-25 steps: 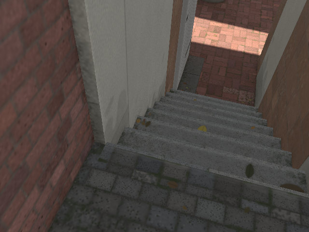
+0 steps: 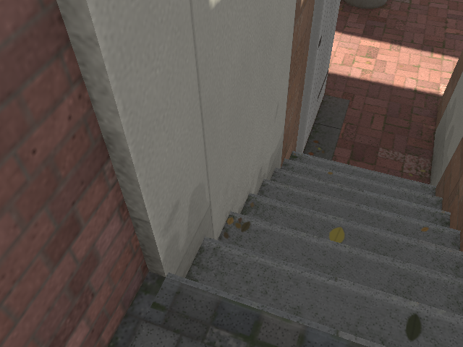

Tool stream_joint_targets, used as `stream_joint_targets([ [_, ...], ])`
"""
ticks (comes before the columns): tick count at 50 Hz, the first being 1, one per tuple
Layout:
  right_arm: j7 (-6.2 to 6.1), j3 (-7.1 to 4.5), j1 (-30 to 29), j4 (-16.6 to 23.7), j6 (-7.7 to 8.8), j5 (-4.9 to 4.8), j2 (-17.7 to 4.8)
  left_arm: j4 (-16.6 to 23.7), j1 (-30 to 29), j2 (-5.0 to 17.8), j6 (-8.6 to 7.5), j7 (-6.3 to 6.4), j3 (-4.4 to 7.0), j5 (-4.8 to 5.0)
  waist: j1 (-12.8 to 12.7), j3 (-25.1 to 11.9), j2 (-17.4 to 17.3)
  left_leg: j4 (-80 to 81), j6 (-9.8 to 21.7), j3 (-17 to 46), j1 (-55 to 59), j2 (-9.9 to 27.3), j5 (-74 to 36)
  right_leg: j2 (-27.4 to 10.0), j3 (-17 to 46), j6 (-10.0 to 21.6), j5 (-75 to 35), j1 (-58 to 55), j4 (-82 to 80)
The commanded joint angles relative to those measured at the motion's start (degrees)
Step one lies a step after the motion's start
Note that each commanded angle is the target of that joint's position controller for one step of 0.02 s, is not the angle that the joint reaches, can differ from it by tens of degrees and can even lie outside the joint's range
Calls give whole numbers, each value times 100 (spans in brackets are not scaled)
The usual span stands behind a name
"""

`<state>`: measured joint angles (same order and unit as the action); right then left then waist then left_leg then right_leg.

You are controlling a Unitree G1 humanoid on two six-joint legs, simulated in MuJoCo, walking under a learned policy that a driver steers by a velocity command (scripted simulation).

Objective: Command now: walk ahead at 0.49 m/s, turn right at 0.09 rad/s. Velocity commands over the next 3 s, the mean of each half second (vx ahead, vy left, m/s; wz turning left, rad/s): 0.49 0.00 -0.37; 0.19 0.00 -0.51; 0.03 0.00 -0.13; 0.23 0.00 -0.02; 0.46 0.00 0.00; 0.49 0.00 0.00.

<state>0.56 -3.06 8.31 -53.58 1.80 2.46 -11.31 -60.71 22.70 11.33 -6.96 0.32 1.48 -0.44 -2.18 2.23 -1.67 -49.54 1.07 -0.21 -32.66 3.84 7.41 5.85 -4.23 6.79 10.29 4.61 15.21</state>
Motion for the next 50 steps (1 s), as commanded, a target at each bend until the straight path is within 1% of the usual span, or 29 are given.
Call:
stream_joint_targets([
  [1, 17, 25, -420, 386, 16, -54, -84, 233, 94, 687, -39, 6, 66, 37, 68, 347, 504, 986, -86, -160, 110, -24, -586, -1506, 1194, 589, -1248, 367, -844],
  [8, -58, 44, -1066, 712, 178, -190, -414, 53, 607, 767, 117, 38, 96, -75, -139, 242, 465, 1683, 73, -209, 10, -107, -298, -1629, 1492, 790, -2636, -789, -205],
  [10, -140, 10, -500, 663, 263, -206, -491, 119, 448, 902, 102, 2, 138, -76, 172, -98, 418, 2003, 254, -455, 1165, -429, 207, -1489, 1418, 638, -4361, -591, 658],
  [11, -207, -40, 245, 471, 319, -148, -572, 164, 336, 1056, 87, -12, 183, -22, 505, -426, 365, 2338, 342, -504, 2153, -530, 255, -1244, 1296, 513, -4744, -291, 1483],
  [12, -280, -145, 1189, 317, 382, 3, -883, 319, 114, 1018, 63, -14, 176, 50, 970, -904, 82, 2653, 583, 200, 3564, 118, 523, -983, 1200, 363, -3875, 653, 2751],
  [13, -315, -335, 1919, 347, 382, 137, -1546, 559, 424, 383, 89, -20, 57, 276, 985, -1800, -844, 2857, 1282, 2464, 5173, 1850, 1089, -184, 751, 4, -775, 2301, 4888],
  [14, -270, -307, 1579, 276, 330, 112, -1368, 601, 439, 670, 162, 25, 137, 150, 741, -1598, -754, 3391, 1618, 3532, 4801, 2384, 867, -45, 739, -5, 2160, 3268, 5714],
  [15, -211, -229, 1143, 343, 313, 30, -1012, 667, 152, 822, 225, 23, 207, 32, 598, -888, -230, 3463, 1482, 2673, 4166, 2101, 1093, -503, 982, -10, 1779, 3487, 5737],
  [16, -179, -157, 737, 376, 334, -25, -717, 780, -104, 717, 262, -26, 202, -2, 514, -486, -51, 3623, 1352, 1933, 3584, 1832, 827, -719, 946, -55, 1380, 3413, 5532],
  [18, -233, -125, 784, 268, 444, -115, -613, 996, -354, 624, 433, -90, 243, -245, 297, 147, -143, 4111, 1064, 1136, 2649, 1604, 493, -975, 900, -115, 1042, 3134, 5094],
  [20, -260, -111, 989, 226, 504, -156, -618, 1149, -406, 373, 577, -154, 206, -283, 211, 112, -180, 4194, 1010, 633, 2544, 1564, -266, -965, 835, -198, 627, 3208, 5172],
  [24, -246, -155, 1001, 197, 518, -192, -809, 1716, -1167, 341, 690, -224, 223, -210, 116, 328, -349, 4196, 734, -538, 2374, 1241, -1294, -988, 572, -268, -400, 3345, 4097],
  [26, -358, -75, 995, 195, 444, -228, -760, 2028, -1674, 296, 765, -376, 219, -258, 175, 451, -477, 3860, 504, -1023, 2289, 1088, -2537, -829, 410, -302, -938, 3031, 3254],
  [28, -300, -92, 958, 221, 465, -261, -955, 2171, -1709, 210, 774, -387, 180, -208, 61, 155, -657, 3478, 313, -1476, 1987, 893, -3147, -571, -56, -289, -1327, 2009, 2764],
  [29, -298, -64, 1080, 158, 426, -245, -945, 2185, -1590, 210, 812, -403, 170, -279, -25, -28, -820, 3164, 293, -1483, 2052, 1089, -3550, -535, -20, -245, -1299, 1712, 2999],
  [31, -241, -89, 705, 396, 328, -242, -1065, 2051, -902, 494, 829, -291, 291, -175, -225, -185, -1085, 2290, 148, -1535, 2151, 1040, -4057, -375, 0, -230, -737, 1406, 2856],
  [32, -214, -140, 691, 527, 212, -195, -1127, 1910, -635, 672, 725, -219, 351, -160, -243, -412, -1003, 1668, 103, -1526, 2329, 928, -3917, -250, -66, -191, -423, 1123, 2610],
  [34, -272, -219, 423, 755, 18, -242, -1304, 1662, 492, 989, 530, -130, 503, -226, -916, -839, -355, -933, -95, -1344, 1429, 821, -2400, -241, 528, 115, -868, -414, 1450],
  [35, -263, -93, 1079, 903, -83, -76, -608, 1806, -40, 1630, 446, -72, 562, -193, -84, -679, 1478, -2855, -220, -1289, 188, 142, 3024, -1693, 2238, 188, -4311, -741, 1618],
  [36, -305, -70, 2072, 990, -181, -181, -501, 2247, -245, 1957, 440, -119, 613, -48, 297, -1945, 1425, -3854, -370, -205, -367, -158, 3180, -2630, 3846, 1128, -6707, -1592, 1708],
  [37, -338, -95, 1599, 1014, -207, -114, -798, 2342, -338, 1593, 590, -106, 567, 175, -24, -2013, 925, -3681, -419, 161, -656, -53, 2562, -2355, 3747, 1317, -4994, -1208, 1165],
  [38, -350, -91, 1380, 1076, -222, -136, -893, 2348, -625, 1289, 727, -56, 472, 168, 167, -1479, 776, -3141, -374, 268, -612, 92, 2181, -2029, 3139, 1230, -3226, -422, 857],
  [39, -336, -100, 1174, 1048, -228, -109, -915, 2301, -1002, 1095, 807, -28, 393, 53, 329, -962, 624, -2553, -351, 246, -464, 156, 1791, -1689, 2879, 972, -2018, 145, 532],
  [40, -325, -97, 1087, 1069, -292, -93, -931, 2362, -927, 985, 827, 4, 357, 41, 290, -836, 900, -2270, -323, 298, -128, 170, 1591, -1512, 2760, 860, -1562, 579, 322],
  [41, -329, -111, 1001, 1116, -395, -36, -897, 2271, -898, 967, 814, 15, 338, 16, 364, -688, 808, -2104, -343, 264, -12, 129, 1489, -1461, 2753, 820, -1790, 802, 272],
  [43, -332, -109, 931, 1146, -496, -98, -840, 2227, -718, 1021, 717, -2, 333, 69, 412, -791, 492, -1726, -302, 319, 133, 11, 1338, -1410, 2655, 694, -2349, 735, 270],
  [46, -246, -88, 659, 1274, -558, -73, -793, 2141, -522, 1068, 751, 86, 299, 135, 322, -777, 455, -1255, -320, 409, -127, -111, 1107, -1438, 2704, 424, -2357, 313, 118],
  [47, -233, -25, 601, 1276, -595, -60, -701, 2119, -488, 1004, 790, 116, 277, 80, 274, -789, 442, -1373, -387, 354, 13, -164, 1026, -1432, 2623, 358, -2418, 393, 41],
  [50, -163, -54, 628, 1190, -608, -92, -829, 2135, -630, 917, 899, 78, 194, 35, 275, -587, 451, -1243, -427, 412, 133, -245, 871, -1303, 2598, 193, -1112, 575, -279],
])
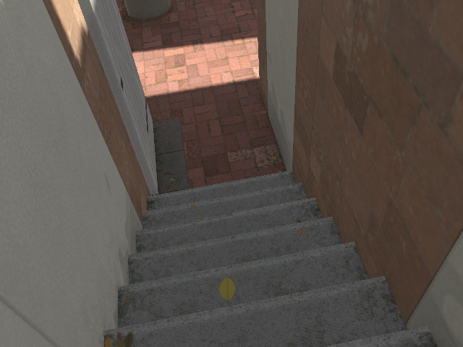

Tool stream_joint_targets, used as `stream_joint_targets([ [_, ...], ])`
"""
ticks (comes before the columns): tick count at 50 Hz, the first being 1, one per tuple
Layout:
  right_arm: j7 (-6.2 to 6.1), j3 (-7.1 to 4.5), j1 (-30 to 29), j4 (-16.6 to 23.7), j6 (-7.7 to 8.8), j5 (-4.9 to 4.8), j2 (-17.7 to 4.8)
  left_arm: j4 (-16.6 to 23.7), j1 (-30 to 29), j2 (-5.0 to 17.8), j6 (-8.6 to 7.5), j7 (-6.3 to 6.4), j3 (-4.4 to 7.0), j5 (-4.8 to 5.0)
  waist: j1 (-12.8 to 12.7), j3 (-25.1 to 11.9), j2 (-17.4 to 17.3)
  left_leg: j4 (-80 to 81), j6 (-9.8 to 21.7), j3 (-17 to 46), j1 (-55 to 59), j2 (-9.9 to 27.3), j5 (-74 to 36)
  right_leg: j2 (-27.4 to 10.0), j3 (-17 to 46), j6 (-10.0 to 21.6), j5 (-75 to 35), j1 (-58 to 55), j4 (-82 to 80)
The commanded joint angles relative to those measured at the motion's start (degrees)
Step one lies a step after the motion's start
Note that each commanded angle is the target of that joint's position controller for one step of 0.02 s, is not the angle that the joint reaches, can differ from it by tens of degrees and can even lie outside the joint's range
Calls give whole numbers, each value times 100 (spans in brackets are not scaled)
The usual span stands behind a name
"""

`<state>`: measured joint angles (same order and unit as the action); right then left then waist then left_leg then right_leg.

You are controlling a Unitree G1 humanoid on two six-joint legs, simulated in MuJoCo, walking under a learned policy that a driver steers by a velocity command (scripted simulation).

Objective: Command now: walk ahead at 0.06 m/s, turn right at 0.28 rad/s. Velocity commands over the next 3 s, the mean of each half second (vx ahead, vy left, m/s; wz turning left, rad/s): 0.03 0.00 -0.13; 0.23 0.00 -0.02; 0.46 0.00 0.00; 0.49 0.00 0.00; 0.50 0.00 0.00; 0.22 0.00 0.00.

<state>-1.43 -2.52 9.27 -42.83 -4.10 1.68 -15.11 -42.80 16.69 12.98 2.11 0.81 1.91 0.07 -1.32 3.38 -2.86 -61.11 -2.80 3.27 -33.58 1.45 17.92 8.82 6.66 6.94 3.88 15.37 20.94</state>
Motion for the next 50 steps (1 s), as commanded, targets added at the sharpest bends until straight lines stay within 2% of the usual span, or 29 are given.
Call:
stream_joint_targets([
  [1, 50, -102, 482, 114, -32, -16, -463, 322, -35, 705, -1, 29, 119, -13, 165, -587, 646, 11, -37, 90, 221, -9, -226, -1579, 1541, 151, -34, -474, -953],
  [2, 72, -96, 536, 87, -60, 14, -478, 299, 44, 610, -28, 19, 88, -11, 173, -544, 725, 83, -43, 144, 229, -37, -183, -1631, 1622, 165, 289, -501, -981],
  [5, 146, -69, 606, -11, -56, -34, -486, 254, 35, 475, -73, -1, 23, -28, 130, -391, 822, 753, 26, 210, 424, -31, -123, -1588, 1589, 157, 833, -566, -1096],
  [8, 171, -3, 577, -79, -8, -44, -442, 181, 112, 494, -60, -17, -3, -57, 31, -299, 922, 1530, 105, 58, 1038, -144, 275, -1521, 1543, 145, 944, -424, -1156],
  [13, 116, 81, 982, -355, 112, -166, -412, 125, 0, 529, -28, -9, -46, -100, 98, -315, 810, 2931, 281, -9, 1915, -247, 603, -1527, 1695, 275, 531, -346, -1058],
  [14, 118, 60, 1158, -431, 118, -190, -460, 60, -12, 479, -25, 26, -75, -44, 168, -383, 638, 3381, 309, 89, 2164, -168, 181, -1531, 1647, 235, 3, -379, -926],
  [15, 105, 93, 1359, -489, 153, -194, -358, 14, -26, 516, -36, 65, -85, 20, 347, -469, 469, 4312, 369, 160, 2533, -49, -501, -1443, 1537, 100, -73, -394, -745],
  [17, 67, 67, 1467, -563, 244, -76, -666, -82, 173, 485, -111, 79, -92, 74, 200, -639, 78, 4562, 567, 640, 3110, 470, -976, -1174, 1332, -149, 188, -132, -416],
  [18, 81, 58, 904, -567, 314, -200, -734, -97, 10, 416, -74, 42, -87, 69, -137, -224, -423, 4480, 598, 620, 2192, 396, -983, -802, 962, -226, 298, -514, -795],
  [19, 131, 127, 775, -554, 392, -210, -440, -176, -177, 480, -46, 46, -102, 1, 22, -163, -267, 4736, 538, 580, 1891, 279, -637, -804, 891, -208, 183, -811, -646],
  [20, 150, 156, 886, -620, 453, -204, -381, -235, -239, 488, -30, 53, -99, -15, 77, -184, -208, 4876, 485, 557, 1833, 246, -563, -835, 861, -165, 63, -964, -515],
  [21, 141, 151, 934, -667, 468, -186, -446, -307, -193, 502, -33, 54, -104, -5, 70, -239, -136, 4935, 476, 541, 1873, 221, -593, -867, 861, -159, -77, -1035, -454],
  [22, 152, 174, 1017, -736, 495, -182, -388, -322, -240, 454, -36, 33, -126, -49, 64, -349, -40, 4939, 498, 509, 1987, 214, -719, -919, 874, -144, -160, -1064, -415],
  [26, 149, 193, 968, -826, 463, -164, -384, -589, -220, 405, -74, 60, -179, -1, 129, -407, 199, 4908, 514, 478, 2326, 225, -917, -942, 863, -222, -252, -855, -436],
  [28, 133, 207, 963, -872, 498, -213, -365, -631, -234, 457, -109, 56, -183, 25, 153, -364, 251, 4881, 548, 527, 2360, 273, -819, -945, 864, -231, -174, -736, -396],
  [29, 119, 180, 916, -901, 506, -307, -472, -620, -261, 460, -138, 40, -186, -49, 123, -311, 238, 4773, 553, 496, 2389, 224, -903, -944, 883, -283, -181, -663, -470],
  [31, 82, 194, 967, -931, 466, -268, -401, -693, -260, 532, -148, 78, -167, -13, 178, -410, 331, 4795, 635, 534, 2487, 203, -211, -785, 782, -229, 630, -576, -362],
  [33, 64, 102, 937, -890, 402, -254, -618, -687, -253, 585, -139, 82, -135, -47, 194, -248, 90, 4817, 853, 739, 2429, 219, 1019, -561, 572, -128, 1659, -95, 38],
  [34, 94, 83, 891, -840, 392, -270, -573, -631, -309, 594, -144, 58, -117, -74, 214, -86, 13, 4879, 962, 904, 2372, 311, 1463, -487, 502, -67, 2047, 219, 187],
  [37, 75, 15, 893, -765, 414, -242, -632, -557, -375, 496, -233, 32, -121, -134, 237, 221, -149, 4990, 1273, 1405, 2347, 704, 1532, -404, 67, -61, 1823, 682, 865],
  [40, 53, -30, 800, -661, 500, -253, -630, -566, -142, 539, -314, 72, -94, -155, 103, 283, -94, 4614, 1428, 1404, 2150, 775, 557, -505, -79, 3, 1721, 451, 1034],
  [41, 80, -60, 663, -592, 537, -231, -687, -557, 19, 593, -324, 54, -75, -159, 9, 258, -36, 4287, 1336, 1126, 1878, 554, 184, -582, 95, 62, 1626, 155, 847],
  [42, 109, -34, 507, -488, 564, -121, -544, -581, 197, 728, -310, 82, -28, -135, -50, 216, 227, 3773, 1214, 819, 1487, 279, -331, -682, 418, 189, 1416, -246, 817],
  [43, 114, -51, 458, -370, 600, -139, -510, -647, 544, 905, -335, 103, 43, -118, -143, 12, 728, 3025, 1000, 281, 932, -199, -546, -1028, 1080, 403, 916, -933, 632],
  [44, 124, -90, 600, -376, 590, -52, -574, -844, 1088, 1174, -304, 119, 145, -124, -288, -304, 1286, 2085, 749, -93, 133, -588, -17, -1613, 2171, 865, 273, -1869, 287],
  [45, 88, -109, 600, -332, 555, -8, -635, -980, 1553, 1182, -332, 124, 183, -98, -441, -257, 1442, 1186, 619, 12, -656, -670, 1437, -2088, 2837, 1212, -787, -2317, 83],
  [46, 83, -111, 544, -291, 569, 3, -610, -966, 1548, 1111, -376, 121, 184, -56, -385, -193, 1043, 673, 551, 247, -1036, -552, 1640, -2328, 2872, 1354, -1623, -2384, 164],
  [47, 83, -130, 648, -305, 598, 17, -628, -919, 1367, 1048, -409, 148, 196, -74, -223, -237, 560, 468, 474, 376, -1057, -356, 1312, -2337, 2575, 1273, -2111, -2303, 294],
  [50, 108, -97, 626, -269, 515, 65, -564, -783, 906, 915, -437, 108, 197, -118, 8, -438, 469, 390, 272, 243, -373, -76, 498, -2117, 1776, 902, -2649, -1448, 151],
])
Over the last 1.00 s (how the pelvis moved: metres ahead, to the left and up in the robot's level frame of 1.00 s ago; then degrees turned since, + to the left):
0.36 -0.12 0.00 -29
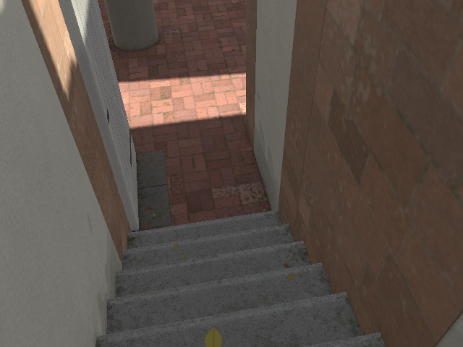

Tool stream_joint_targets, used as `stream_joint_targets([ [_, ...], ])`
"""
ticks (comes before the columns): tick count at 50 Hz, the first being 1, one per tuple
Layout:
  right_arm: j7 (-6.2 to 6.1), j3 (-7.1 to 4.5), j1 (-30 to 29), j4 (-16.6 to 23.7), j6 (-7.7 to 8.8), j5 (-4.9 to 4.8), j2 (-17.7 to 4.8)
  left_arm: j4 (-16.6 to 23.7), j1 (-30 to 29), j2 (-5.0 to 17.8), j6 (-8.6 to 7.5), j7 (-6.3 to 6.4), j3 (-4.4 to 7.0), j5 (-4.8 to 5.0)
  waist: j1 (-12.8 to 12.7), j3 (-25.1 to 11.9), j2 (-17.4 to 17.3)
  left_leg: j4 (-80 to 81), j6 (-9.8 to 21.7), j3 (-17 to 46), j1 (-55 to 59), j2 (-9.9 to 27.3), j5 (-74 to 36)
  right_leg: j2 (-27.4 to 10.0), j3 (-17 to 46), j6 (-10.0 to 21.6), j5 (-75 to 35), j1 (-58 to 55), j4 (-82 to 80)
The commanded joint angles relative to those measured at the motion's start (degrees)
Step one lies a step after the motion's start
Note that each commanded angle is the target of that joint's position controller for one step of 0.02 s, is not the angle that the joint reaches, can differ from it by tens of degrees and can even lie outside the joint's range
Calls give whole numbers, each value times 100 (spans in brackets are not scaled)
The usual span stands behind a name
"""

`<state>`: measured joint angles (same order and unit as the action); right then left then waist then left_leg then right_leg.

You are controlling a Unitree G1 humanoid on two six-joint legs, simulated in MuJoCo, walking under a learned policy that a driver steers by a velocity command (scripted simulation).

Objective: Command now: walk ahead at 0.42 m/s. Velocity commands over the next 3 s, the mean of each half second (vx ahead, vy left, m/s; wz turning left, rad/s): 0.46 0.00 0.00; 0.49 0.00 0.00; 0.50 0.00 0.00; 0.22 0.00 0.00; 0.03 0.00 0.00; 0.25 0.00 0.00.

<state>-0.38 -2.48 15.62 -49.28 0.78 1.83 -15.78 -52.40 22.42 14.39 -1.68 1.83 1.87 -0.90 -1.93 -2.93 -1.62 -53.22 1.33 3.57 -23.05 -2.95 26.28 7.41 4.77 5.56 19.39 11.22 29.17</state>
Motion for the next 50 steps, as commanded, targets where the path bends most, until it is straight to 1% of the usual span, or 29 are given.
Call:
stream_joint_targets([
  [1, 33, -102, 79, 323, -19, -2, -466, 266, 254, 802, -69, -17, 198, -99, 49, 81, 358, -487, -173, 23, -1090, 270, -813, -1756, 1525, 1017, -4167, -679, -706],
  [2, 27, -145, 20, 344, -87, -25, -572, 257, 235, 794, -74, -19, 204, -164, 34, 31, 450, -774, -134, 95, -1093, 304, -1307, -1783, 1552, 973, -3899, -632, -578],
  [6, 84, -311, -736, 699, -121, 76, -807, 74, 554, 842, -288, 53, 237, 19, -119, 585, 453, 197, 8, 770, -2584, 488, -2978, -1573, 1560, 690, -2211, -1192, -54],
  [10, 445, -175, -576, 599, -158, 26, -322, 154, 35, 502, -349, 147, 90, -19, 99, 515, 358, 1250, -78, -39, -171, 440, -5690, -1036, 1085, 654, 268, 1416, 503],
  [13, 384, -146, -998, 892, -152, -127, -380, 84, 267, 762, -411, 109, 114, -102, -102, 1083, 448, 1698, -47, -370, 496, 283, -5128, -1004, 983, 562, 41, 2020, 900],
  [16, 155, -182, -388, 578, -54, -190, -553, -120, 567, 564, -308, 329, 78, -224, -281, 1294, 513, 3402, -45, -212, 67, 526, -4807, -804, 848, 534, -922, 427, 2451],
  [18, -38, -338, 1955, -299, -11, -175, -764, -216, 242, 555, -199, 224, 69, -192, 745, 179, 472, 3138, 152, -832, 2235, 373, -4950, -738, 388, 569, -2669, 636, 4979],
  [19, -37, -416, 2342, -402, 13, -101, -859, -268, 311, 559, -121, 212, 168, -63, 1075, 212, -112, 4565, 586, 100, 2803, 1028, -4494, -105, 157, 432, -1370, 1206, 7310],
  [20, 139, -305, 2894, -631, 90, 37, -969, -228, 497, -112, -175, 158, 88, 78, 911, -105, -1048, 1700, 599, 435, 4462, 1705, -7844, 609, 99, 224, 3360, 3421, 9851],
  [21, 268, -271, 2538, -478, 90, -53, -1079, -48, 1087, -12, -245, 218, 63, 227, 235, -520, -1092, 1084, 644, 1096, 4761, 2308, -8172, 156, 313, 164, 3122, 4426, 9873],
  [22, 276, -300, 2311, -397, 79, -256, -891, -294, 1120, 286, -170, 253, 98, 100, 202, -363, -600, 1701, 895, 1175, 3868, 2433, -6282, -56, 91, 118, 2316, 4607, 9564],
  [24, 86, -333, 1561, -249, 211, -303, -1020, 115, -356, 596, 56, 121, 145, -214, 375, 506, -1091, 3333, 1881, 2578, 1806, 2591, -332, -609, -104, 41, 1345, 4844, 8373],
  [25, 5, -217, 1367, -277, 242, -247, -729, 118, -935, 692, 215, 110, 172, -308, 310, 1205, -383, 3481, 1797, 2585, 1010, 2375, 110, -722, -42, -49, 966, 4990, 8043],
  [27, -121, -72, 1348, -432, 426, -122, -400, -114, -944, 486, 206, 74, 163, -174, -38, 1584, 30, 3062, 1199, 2020, 41, 1858, -1091, -853, 430, -155, -853, 4389, 5631],
  [28, -217, -26, 1131, -335, 469, -301, -320, -44, -1236, 445, 186, -29, 121, -143, -240, 1670, 212, 3173, 1082, 1383, -589, 1474, -1155, -986, 58, -401, -1919, 3601, 3826],
  [30, -197, -156, 1662, -529, 515, -256, -734, -444, -846, 85, 270, -96, 45, -403, -71, 942, -681, 2793, 1123, 1312, -210, 1556, -3300, -752, -514, -381, -2554, 2751, 4244],
  [31, -187, -165, 1840, -599, 485, -344, -638, -430, -839, 139, 283, -137, 62, -331, -74, 789, -638, 2483, 1000, 1166, 167, 1504, -4035, -770, -470, -305, -2528, 2857, 4082],
  [32, -251, -76, 2018, -716, 503, -404, -174, -289, -1294, 242, 212, -222, 132, -188, 0, 971, -336, 1801, 889, 971, 673, 1161, -2609, -978, -35, -197, -3744, 3521, 2916],
  [34, -325, -3, 1816, -588, 489, -463, 56, -88, -2028, 132, 58, -300, 72, -236, 183, 963, -45, 1615, 837, 781, 422, 823, -1185, -829, -342, -213, -5042, 2997, 1614],
  [35, -281, -24, 1649, -489, 500, -356, -53, -93, -2024, 26, 61, -331, 37, -220, 209, 881, 38, 1657, 822, 745, 118, 750, -885, -698, -591, -235, -5428, 2408, 1438],
  [37, -194, -38, 1597, -474, 475, -375, -61, -19, -2139, -63, 18, -324, 12, -262, 344, 1074, -59, 1366, 714, 772, -205, 754, -1176, -684, -679, -294, -5303, 1742, 1261],
  [41, -143, 6, 2140, -727, 267, -140, 174, 419, -2681, -153, -108, -242, -44, -61, 1123, 1508, -104, 372, 757, 652, 618, 586, -2717, -562, -990, -370, -3954, 1691, -10],
  [44, -244, -20, 2293, -997, 89, 8, -148, -31, -1106, 53, -125, -121, 57, 63, 642, 879, 65, -1646, 913, 517, 1178, 670, -4824, -578, -1021, -136, -3157, 503, -1313],
  [45, -305, 26, 2243, -1070, 83, -107, -83, -297, -333, 78, -129, -164, 65, -43, 323, 843, 169, -2784, 822, 378, 660, 508, -4938, -753, -1053, -15, -4012, -460, -2026],
  [46, -290, -79, 1629, -893, 56, -100, -225, -606, 804, 485, -68, -171, 236, -114, -454, 461, 812, -5789, 657, -7, -1176, -187, -1127, -1785, -25, 679, -5539, -2350, -2095],
  [47, -358, -80, 1988, -618, 117, -280, 13, -687, 1457, 597, -84, -266, 162, -4, -154, -825, 718, -6748, 531, -73, -3099, -394, 3030, -2834, 689, 830, -8204, -4692, 1142],
  [48, -370, -39, 2050, -422, 165, -331, -167, -671, 1501, 692, -52, -338, 157, 81, -243, -1161, 591, -6210, 663, 429, -4174, -94, 2658, -3052, 1012, 1179, -6081, -5092, 952],
  [49, -338, -49, 1686, -486, 196, -77, -210, -745, 1333, 928, -42, -221, 310, 113, -291, -655, 594, -5760, 673, 588, -4813, 183, 2016, -3168, 1489, 1664, -2597, -4230, 353],
  [50, -238, -106, 1439, -537, 177, 108, -302, -637, 898, 672, -27, -150, 291, 90, -95, -305, 474, -5268, 586, 501, -4718, 409, 1572, -3099, 2003, 1730, 53, -2908, -262],
])
Over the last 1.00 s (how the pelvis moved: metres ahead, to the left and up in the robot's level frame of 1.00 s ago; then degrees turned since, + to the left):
0.12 0.04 -0.01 -1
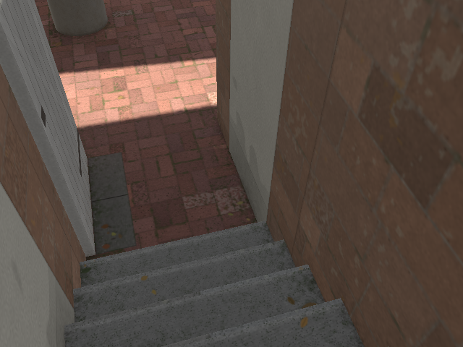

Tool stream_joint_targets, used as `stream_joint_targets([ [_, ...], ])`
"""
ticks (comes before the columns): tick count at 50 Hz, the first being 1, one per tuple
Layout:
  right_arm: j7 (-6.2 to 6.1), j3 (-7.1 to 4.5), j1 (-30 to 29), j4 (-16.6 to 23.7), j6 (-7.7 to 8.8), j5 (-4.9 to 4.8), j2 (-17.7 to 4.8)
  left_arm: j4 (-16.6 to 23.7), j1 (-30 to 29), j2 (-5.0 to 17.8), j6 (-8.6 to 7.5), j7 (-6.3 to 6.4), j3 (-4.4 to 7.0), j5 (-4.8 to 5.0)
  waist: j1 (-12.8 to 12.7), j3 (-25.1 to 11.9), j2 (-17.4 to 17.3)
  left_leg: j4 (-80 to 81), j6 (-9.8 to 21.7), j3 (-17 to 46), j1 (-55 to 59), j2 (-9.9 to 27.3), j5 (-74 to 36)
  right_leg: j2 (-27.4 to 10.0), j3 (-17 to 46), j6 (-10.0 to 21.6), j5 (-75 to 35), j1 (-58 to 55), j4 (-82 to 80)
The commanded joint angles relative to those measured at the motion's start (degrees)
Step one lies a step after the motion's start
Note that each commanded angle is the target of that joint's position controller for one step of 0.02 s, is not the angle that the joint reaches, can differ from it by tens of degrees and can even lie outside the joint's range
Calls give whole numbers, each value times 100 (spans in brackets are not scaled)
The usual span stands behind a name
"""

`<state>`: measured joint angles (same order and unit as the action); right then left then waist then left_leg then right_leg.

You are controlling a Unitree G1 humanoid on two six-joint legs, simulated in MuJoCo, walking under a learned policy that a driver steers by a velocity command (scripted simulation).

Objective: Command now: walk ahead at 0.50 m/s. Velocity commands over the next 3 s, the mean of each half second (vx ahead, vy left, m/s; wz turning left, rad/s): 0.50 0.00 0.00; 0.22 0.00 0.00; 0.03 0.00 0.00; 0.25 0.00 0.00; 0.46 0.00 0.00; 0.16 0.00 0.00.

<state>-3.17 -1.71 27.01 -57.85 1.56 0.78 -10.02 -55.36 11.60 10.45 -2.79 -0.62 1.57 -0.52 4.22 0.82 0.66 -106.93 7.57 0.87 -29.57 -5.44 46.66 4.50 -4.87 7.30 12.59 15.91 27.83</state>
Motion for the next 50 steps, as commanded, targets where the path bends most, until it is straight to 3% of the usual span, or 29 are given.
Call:
stream_joint_targets([
  [1, 86, -284, -114, 331, 71, 243, -1030, -193, 1380, 605, -1, 147, 113, -66, -411, 32, -399, 1394, -244, 1092, -3848, 731, -2086, -2410, 2636, 1168, 1178, -2032, -215],
  [2, 217, -220, -551, 526, 68, 317, -818, -64, 863, 541, -31, 199, 11, -94, -73, 691, -586, 3570, -620, 957, -2388, 759, -3593, -2058, 2084, 928, 670, 284, -689],
  [4, 295, -152, -313, 285, -106, 397, -365, -97, 950, 944, -150, 204, 98, -41, 65, 447, -96, 4428, -887, -107, 329, 530, -4671, -1329, 1272, 859, -1020, 2259, -721],
  [6, 309, -252, -264, 258, -93, 156, -603, -367, 1191, 634, -292, 229, 100, 79, 125, 316, 393, 4855, -748, 553, -508, 837, -6508, -1246, 1413, 741, -861, 1265, 229],
  [8, 388, -248, -944, 462, -6, 185, -719, -283, 1065, 422, -286, 245, -9, 131, -63, 301, 182, 6213, -661, 289, -156, 797, -7782, -955, 1263, 499, 257, 1269, 571],
  [13, 398, -110, -2019, 791, 47, 135, -684, -281, 1567, 750, -178, 255, 29, -110, -692, 861, 398, 7045, -583, 17, 209, 667, -7089, -1093, 1412, 432, 556, 1121, 1649],
  [16, 334, -134, -1412, 572, 29, -20, -785, -454, 1785, 764, -38, 416, 24, -284, -718, 1165, 239, 8445, -431, -39, 650, 805, -6258, -963, 1258, 451, -530, 408, 3023],
  [17, 343, -217, -853, 353, 107, -37, -982, -522, 1949, 815, 9, 464, 20, -337, -622, 1005, 63, 8904, -402, -130, 1136, 861, -6028, -942, 1323, 527, -1239, 94, 3739],
  [18, 288, -312, 735, -198, 45, -55, -1032, -549, 1566, 1048, 49, 460, 103, -246, 165, 53, 126, 8513, -361, -655, 3043, 661, -6527, -923, 1092, 561, -2033, 551, 5097],
  [19, 324, -351, 1586, -445, 98, 15, -1296, -541, 1559, 951, 20, 374, 122, -111, 617, -11, -470, 8843, 18, -191, 3771, 942, -7117, -184, 778, 379, -993, 1249, 7566],
  [20, 453, -309, 1633, -492, 165, 134, -1558, -449, 2310, 214, -21, 364, 43, 100, -113, -646, -1596, 6263, 291, 998, 5498, 2180, -10385, 486, 756, 161, 4199, 3524, 9980],
  [21, 507, -296, 1555, -389, 118, -11, -1518, -379, 2486, 385, -39, 472, 9, 137, -207, -984, -1308, 6302, 272, 1437, 5569, 2534, -9351, 159, 908, 279, 3697, 4442, 9862],
  [22, 516, -223, 1140, -187, 140, -87, -1273, -411, 1944, 743, 58, 488, 52, 25, -138, -409, -801, 7064, 380, 1276, 4435, 2358, -7036, -46, 966, 339, 2602, 4734, 9086],
  [23, 410, -261, 811, -126, 116, -73, -1437, -221, 1401, 793, 132, 462, 55, -74, -172, -255, -1195, 7940, 922, 2284, 3575, 2799, -3931, -195, 735, 204, 2331, 4855, 8863],
  [24, 368, -161, 367, -69, 96, -115, -1012, -164, 814, 1027, 266, 400, 127, -255, -322, 356, -540, 8357, 765, 2467, 2556, 2480, -2388, -431, 789, 28, 1826, 4879, 8447],
  [26, 292, 49, 94, -133, 298, 73, -647, -277, 685, 810, 299, 388, 149, -125, -733, 1023, -279, 7963, 277, 2078, 907, 2164, -4002, -680, 1230, -166, 161, 4197, 6427],
  [27, 213, 101, -278, 11, 391, -48, -591, -205, 426, 825, 310, 332, 131, -81, -939, 1267, -16, 8107, 155, 1341, -138, 1774, -4838, -698, 916, -441, -608, 3259, 4680],
  [30, 198, -52, 300, -176, 465, -53, -1141, -660, 1084, 470, 438, 324, 59, -245, -924, 213, -855, 7347, 38, 1024, 324, 1679, -8307, -542, 427, -441, -1236, 1932, 4326],
  [33, -6, 161, 552, -308, 426, -307, -330, -466, -81, 627, 61, 201, 30, -122, -504, 413, -251, 6350, -220, 592, 878, 824, -4988, -461, 305, -316, -3862, 2257, 1794],
  [35, 28, 147, 476, -297, 345, -211, -380, -527, 29, 297, 14, 70, -84, -159, -387, 175, -162, 6055, -197, 474, 408, 622, -4760, -134, -124, -374, -4292, 878, 1387],
  [39, 22, 134, 729, -454, 124, 11, -213, -254, -250, 554, -35, 104, -139, -61, 126, 871, -387, 5064, -189, 741, 1157, 736, -5883, -241, -96, -544, -3475, 1020, -278],
  [42, -21, 90, 597, -450, 13, 108, -432, -686, 1506, 862, 4, 143, -59, 88, -461, 373, -628, 3202, -140, 706, 1199, 927, -7210, -724, 17, -199, -3833, -789, -1956],
  [43, 15, 67, 604, -417, -5, 27, -409, -932, 2083, 1048, 57, 120, 15, 4, -686, 199, -79, 1753, -332, 306, 438, 430, -5623, -1058, 276, 12, -4783, -1957, -2207],
  [44, 32, 37, 689, -156, -13, -210, -190, -1109, 2971, 1382, 75, 30, 48, -64, -867, -710, 1111, -1084, -610, -315, -1839, -492, 1098, -2611, 1465, 864, -9405, -4444, -63],
  [45, -77, 55, 1116, -57, -45, -346, -318, -949, 2668, 1045, 100, 29, -111, 27, -482, -1478, 477, -1154, -439, 423, -2593, -261, 1577, -3064, 2010, 1251, -9084, -5064, 966],
  [46, -47, 106, 774, -69, -45, -221, -452, -649, 2130, 750, 99, 76, -193, 84, -528, -1324, -59, -363, -366, 568, -2716, 51, 1138, -2868, 1727, 1401, -6844, -4150, 477],
  [48, 21, 129, 316, -115, -187, 137, -425, -454, 1465, 894, 68, 257, -166, 92, -280, -874, -14, -156, -518, 457, -2240, 270, -156, -2792, 2142, 1790, -3297, -1919, -375],
  [49, 17, 100, 36, -73, -227, 286, -546, -407, 1489, 763, 21, 269, -246, -54, -263, -359, -567, 651, -608, 743, -2260, 281, -1680, -2406, 1912, 1510, -2033, -958, -310],
  [50, 23, 139, -153, -70, -289, 249, -375, -424, 1510, 595, -1, 241, -346, -73, -256, -116, -403, 817, -661, 552, -1831, 214, -2115, -2194, 1865, 1370, -2139, 3, -328],
])
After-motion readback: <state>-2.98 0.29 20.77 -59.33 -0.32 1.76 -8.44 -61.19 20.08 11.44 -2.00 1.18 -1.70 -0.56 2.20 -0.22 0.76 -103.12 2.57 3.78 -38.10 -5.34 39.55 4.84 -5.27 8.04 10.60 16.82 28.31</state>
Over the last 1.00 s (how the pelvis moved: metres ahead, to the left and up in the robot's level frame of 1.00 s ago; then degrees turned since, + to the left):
0.46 0.11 -0.37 0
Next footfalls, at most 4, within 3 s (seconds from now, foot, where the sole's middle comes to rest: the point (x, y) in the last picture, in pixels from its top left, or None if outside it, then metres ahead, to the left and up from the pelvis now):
0.38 left None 0.31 0.12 -0.96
0.86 right None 0.59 0.04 -1.14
1.26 left None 0.57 0.26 -1.14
2.24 left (124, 335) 0.81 0.40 -1.33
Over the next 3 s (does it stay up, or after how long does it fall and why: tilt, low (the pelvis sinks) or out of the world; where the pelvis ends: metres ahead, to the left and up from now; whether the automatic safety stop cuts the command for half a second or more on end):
stays up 1.05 0.38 -0.74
